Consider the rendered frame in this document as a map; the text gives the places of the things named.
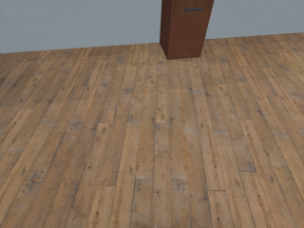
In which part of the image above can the handle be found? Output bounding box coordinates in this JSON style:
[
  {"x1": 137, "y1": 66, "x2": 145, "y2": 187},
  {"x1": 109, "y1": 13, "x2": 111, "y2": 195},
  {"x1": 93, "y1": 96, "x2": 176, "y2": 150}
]
[{"x1": 185, "y1": 7, "x2": 203, "y2": 11}]

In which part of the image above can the cabinet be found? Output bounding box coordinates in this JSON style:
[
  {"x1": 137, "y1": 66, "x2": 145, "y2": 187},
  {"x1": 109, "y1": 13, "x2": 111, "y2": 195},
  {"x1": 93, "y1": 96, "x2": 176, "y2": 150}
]
[{"x1": 160, "y1": 0, "x2": 215, "y2": 60}]

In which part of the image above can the drawer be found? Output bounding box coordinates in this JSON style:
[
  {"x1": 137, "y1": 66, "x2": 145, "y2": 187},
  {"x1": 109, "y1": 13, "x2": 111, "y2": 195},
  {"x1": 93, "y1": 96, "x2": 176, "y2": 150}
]
[{"x1": 173, "y1": 0, "x2": 212, "y2": 16}]

